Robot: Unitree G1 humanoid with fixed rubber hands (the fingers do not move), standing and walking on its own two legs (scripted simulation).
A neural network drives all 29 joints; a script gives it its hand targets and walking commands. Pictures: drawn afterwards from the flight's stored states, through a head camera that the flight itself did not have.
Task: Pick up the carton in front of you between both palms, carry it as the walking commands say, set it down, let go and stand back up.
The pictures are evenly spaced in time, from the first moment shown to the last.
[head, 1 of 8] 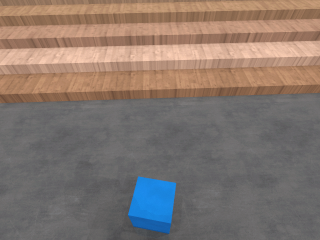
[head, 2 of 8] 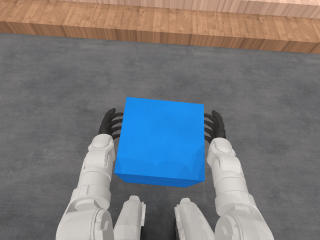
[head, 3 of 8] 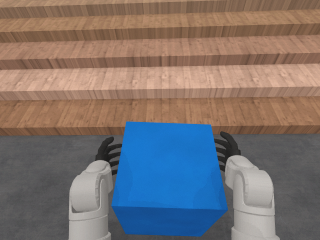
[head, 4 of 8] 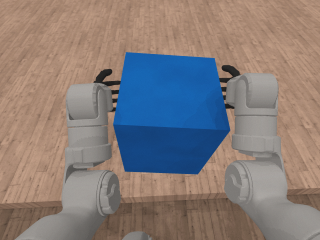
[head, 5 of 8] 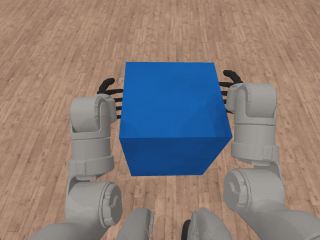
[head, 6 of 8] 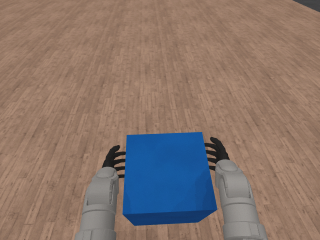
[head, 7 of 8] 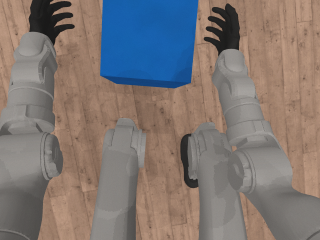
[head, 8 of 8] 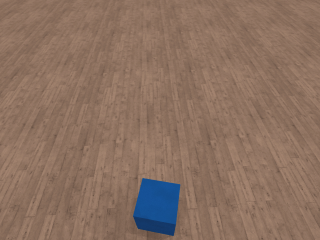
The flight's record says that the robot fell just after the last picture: no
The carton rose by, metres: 1.48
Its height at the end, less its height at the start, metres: +0.73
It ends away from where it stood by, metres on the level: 4.67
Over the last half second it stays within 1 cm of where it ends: yes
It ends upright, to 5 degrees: yes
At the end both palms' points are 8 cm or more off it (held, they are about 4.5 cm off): yes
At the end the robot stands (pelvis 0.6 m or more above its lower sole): yes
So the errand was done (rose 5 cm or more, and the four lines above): yes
